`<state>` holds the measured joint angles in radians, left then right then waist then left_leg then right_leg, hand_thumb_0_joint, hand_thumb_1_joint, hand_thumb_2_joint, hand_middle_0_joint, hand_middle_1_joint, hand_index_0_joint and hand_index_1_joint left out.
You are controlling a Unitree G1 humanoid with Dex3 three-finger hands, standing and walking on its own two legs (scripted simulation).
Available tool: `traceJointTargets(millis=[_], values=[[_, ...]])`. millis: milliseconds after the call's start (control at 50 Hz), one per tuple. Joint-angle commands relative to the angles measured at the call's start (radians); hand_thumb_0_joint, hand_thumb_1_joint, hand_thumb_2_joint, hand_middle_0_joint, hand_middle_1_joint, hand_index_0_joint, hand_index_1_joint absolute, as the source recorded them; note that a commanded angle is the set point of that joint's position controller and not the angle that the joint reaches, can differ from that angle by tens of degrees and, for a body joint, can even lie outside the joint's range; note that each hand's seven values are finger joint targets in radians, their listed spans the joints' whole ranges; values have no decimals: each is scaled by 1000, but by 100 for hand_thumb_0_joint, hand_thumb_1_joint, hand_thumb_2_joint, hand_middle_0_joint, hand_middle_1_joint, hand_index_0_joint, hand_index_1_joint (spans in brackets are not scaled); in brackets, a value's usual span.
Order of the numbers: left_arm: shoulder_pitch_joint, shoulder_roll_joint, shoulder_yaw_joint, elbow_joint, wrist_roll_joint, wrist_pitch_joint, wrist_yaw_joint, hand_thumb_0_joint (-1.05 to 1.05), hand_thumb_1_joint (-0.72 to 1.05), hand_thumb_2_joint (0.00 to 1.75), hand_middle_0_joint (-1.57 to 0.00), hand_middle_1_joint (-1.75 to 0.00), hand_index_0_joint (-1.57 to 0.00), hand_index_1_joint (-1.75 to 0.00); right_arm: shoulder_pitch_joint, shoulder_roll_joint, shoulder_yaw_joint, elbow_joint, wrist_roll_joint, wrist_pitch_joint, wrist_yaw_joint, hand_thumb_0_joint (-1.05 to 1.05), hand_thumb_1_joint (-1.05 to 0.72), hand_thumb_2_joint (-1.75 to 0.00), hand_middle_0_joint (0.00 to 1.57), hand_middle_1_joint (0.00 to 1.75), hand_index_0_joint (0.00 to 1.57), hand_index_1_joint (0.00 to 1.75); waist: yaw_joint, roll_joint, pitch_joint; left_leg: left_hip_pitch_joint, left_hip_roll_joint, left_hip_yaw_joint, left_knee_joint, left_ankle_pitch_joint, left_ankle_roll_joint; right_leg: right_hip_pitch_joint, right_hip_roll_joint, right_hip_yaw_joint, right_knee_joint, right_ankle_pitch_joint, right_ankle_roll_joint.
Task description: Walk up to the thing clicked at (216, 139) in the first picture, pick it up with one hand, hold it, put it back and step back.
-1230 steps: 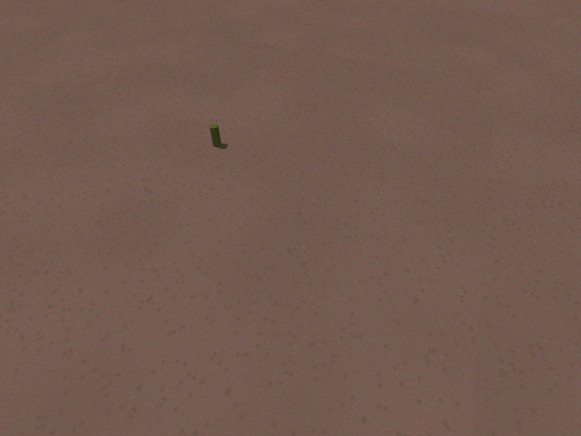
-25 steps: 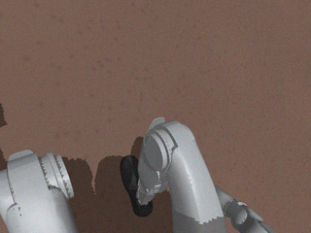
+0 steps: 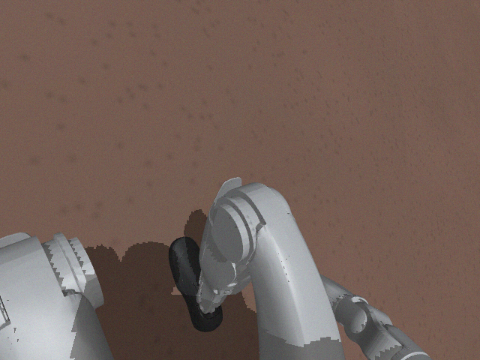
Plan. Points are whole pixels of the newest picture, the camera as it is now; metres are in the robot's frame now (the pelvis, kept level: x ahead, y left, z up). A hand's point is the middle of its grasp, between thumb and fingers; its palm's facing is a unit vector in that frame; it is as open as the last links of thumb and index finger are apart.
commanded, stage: lower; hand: left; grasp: from the side
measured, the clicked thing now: out of the picture +0.44 +0.33 -0.21
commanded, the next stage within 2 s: loosen in 0.32 s
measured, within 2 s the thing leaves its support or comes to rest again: rests again in 0.14 s
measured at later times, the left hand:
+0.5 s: hand out of the picture +0.45 +0.31 -0.19, palm faces +0.44 -0.90 -0.03, open 6.5 cm
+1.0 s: hand out of the picture +0.45 +0.31 -0.18, palm faces +0.45 -0.89 -0.01, open 12.8 cm
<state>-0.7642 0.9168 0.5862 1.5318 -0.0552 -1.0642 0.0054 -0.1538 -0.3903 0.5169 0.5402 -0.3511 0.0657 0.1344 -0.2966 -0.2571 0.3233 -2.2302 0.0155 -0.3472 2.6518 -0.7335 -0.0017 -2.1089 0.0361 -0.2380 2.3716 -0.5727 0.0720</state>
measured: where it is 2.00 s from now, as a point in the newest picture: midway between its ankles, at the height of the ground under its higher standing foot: (144, 338)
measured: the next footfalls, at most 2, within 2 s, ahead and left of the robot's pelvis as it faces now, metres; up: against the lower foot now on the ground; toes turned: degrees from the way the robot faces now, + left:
none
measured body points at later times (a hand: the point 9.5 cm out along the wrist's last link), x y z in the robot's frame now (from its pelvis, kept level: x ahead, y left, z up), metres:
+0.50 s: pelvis +0.00 +0.00 +0.00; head +0.25 +0.19 +0.32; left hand +0.42 +0.35 -0.19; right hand +0.16 -0.25 -0.03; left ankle +0.07 +0.12 -0.25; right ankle +0.15 -0.12 -0.25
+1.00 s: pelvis +0.00 +0.00 +0.00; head +0.25 +0.19 +0.32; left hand +0.42 +0.35 -0.18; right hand +0.15 -0.25 -0.03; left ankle +0.07 +0.12 -0.25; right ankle +0.15 -0.12 -0.25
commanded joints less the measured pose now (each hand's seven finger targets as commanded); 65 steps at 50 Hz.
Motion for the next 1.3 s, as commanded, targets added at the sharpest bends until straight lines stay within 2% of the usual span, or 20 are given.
traceJointTargets(millis=[0,40,160,180,360,420,460,520,600,660,680,700,800,920,940,1060,1120,1200,1240,1280], values=[[-219,206,-16,-153,1,-85,8,0,44,130,-130,-143,-132,-142,60,-354,-103,3,-8,17,-22,0,-90,-90,20,30,20,30,-117,554,-611,395,60,69,-325,185,-19,343,43,-101,-141,170,-65],[-218,212,-20,-138,4,-86,7,0,45,130,-132,-144,-134,-143,53,-361,-101,6,-8,16,-25,0,-90,-90,20,30,20,30,-127,563,-587,402,65,57,-333,192,-23,327,42,-108,-134,176,-65],[-192,211,-3,-113,-9,-95,24,0,43,129,-131,-142,-132,-141,41,-366,-93,-4,-13,21,-24,0,-90,-90,20,30,20,30,-120,564,-574,404,67,51,-337,182,-25,336,46,-114,-137,170,-66],[-202,205,-12,-114,-7,-99,24,0,45,130,-132,-142,-134,-142,40,-368,-90,-8,-16,21,-24,0,-90,-90,20,30,20,30,-133,553,-575,399,67,47,-335,181,-23,338,46,-118,-139,170,-64],[-179,213,-26,-107,0,-103,18,0,44,128,-128,-139,-129,-138,29,-368,-78,-5,-24,21,-28,0,-90,-90,20,30,20,30,-134,563,-568,417,70,42,-332,201,-26,346,50,-125,-139,183,-65],[-175,222,-13,-107,-4,-106,25,0,40,118,-132,-134,-134,-133,26,-372,-77,-7,-24,24,-29,0,-91,-90,20,30,20,30,-128,569,-566,431,74,36,-339,207,-29,342,50,-126,-136,181,-66],[-198,217,-15,-110,-13,-113,30,0,25,102,-120,-118,-123,-117,18,-376,-76,-11,-25,23,-29,0,-91,-89,20,30,20,30,-138,566,-551,422,74,31,-339,191,-28,331,51,-131,-135,173,-65],[-199,217,-8,-106,-25,-122,30,0,19,79,-111,-103,-113,-101,14,-373,-72,-15,-24,20,-27,0,-92,-89,20,30,20,30,-139,557,-550,403,71,35,-336,161,-24,340,53,-132,-145,156,-64],[-197,217,-36,-105,-7,-123,16,0,1,61,-98,-86,-100,-84,10,-371,-72,-12,-27,19,-32,0,-92,-89,20,30,20,30,-144,562,-529,400,73,36,-340,157,-24,326,52,-131,-146,152,-65],[-186,228,-26,-101,-15,-119,18,0,-16,49,-75,-66,-76,-65,16,-367,-66,-10,-27,19,-32,0,-92,-90,20,30,20,30,-131,555,-558,404,71,43,-326,185,-20,353,57,-125,-150,174,-65],[-192,223,-23,-96,-19,-120,19,0,-18,44,-71,-61,-72,-60,14,-372,-65,-16,-27,20,-32,0,-92,-90,20,30,20,30,-141,547,-556,403,72,34,-333,183,-22,354,56,-134,-148,172,-64],[-177,219,-18,-92,-23,-113,20,0,-22,42,-67,-56,-67,-56,15,-369,-67,-19,-24,20,-32,0,-92,-90,20,30,20,30,-128,544,-544,398,71,37,-337,175,-20,344,56,-129,-150,164,-66],[-183,208,-33,-82,-14,-110,16,0,-33,35,-60,-49,-60,-49,8,-373,-70,-20,-25,23,-31,0,-92,-90,20,30,20,30,-137,553,-520,405,76,24,-355,142,-24,316,55,-135,-148,140,-66],[-190,224,-26,-99,-20,-112,15,0,-39,26,-43,-34,-43,-34,12,-367,-67,-16,-25,20,-34,0,-92,-90,20,30,20,30,-133,546,-551,408,75,35,-332,185,-20,343,59,-128,-154,172,-65],[-197,216,-30,-98,-20,-117,16,0,-41,24,-42,-32,-42,-32,11,-374,-67,-16,-27,20,-34,0,-92,-90,20,30,20,30,-143,557,-549,420,76,26,-342,187,-25,341,56,-135,-149,175,-66],[-192,236,-14,-104,-23,-120,18,0,-50,18,-22,-18,-22,-19,3,-373,-67,-21,-23,21,-34,0,-90,-90,20,30,20,30,-132,563,-527,403,76,31,-351,145,-22,334,56,-131,-155,143,-66],[-203,327,32,-174,-23,-126,13,0,-56,12,-16,-12,-15,-12,17,-375,-67,-20,-21,25,-38,0,-91,-90,20,30,20,30,-97,604,-587,432,77,46,-339,194,-24,369,58,-119,-152,172,-68],[-199,397,94,-286,-23,-96,-9,0,-61,8,-10,-8,-10,-8,35,-377,-84,-25,-12,36,-45,0,-92,-90,20,30,20,30,-64,677,-660,485,78,58,-355,247,-33,390,55,-109,-143,200,-73],[-203,393,92,-333,-17,-61,-37,0,-61,6,-9,-6,-9,-6,44,-377,-105,-27,-1,41,-50,0,-92,-90,20,30,20,30,-60,716,-676,504,78,60,-377,252,-39,364,49,-104,-138,196,-77],[-152,366,86,-363,-20,-12,-80,0,-61,6,-10,-7,-9,-7,62,-369,-130,-26,17,46,-54,0,-92,-90,20,30,20,30,-33,721,-692,506,76,72,-400,248,-40,349,45,-95,-144,183,-82]])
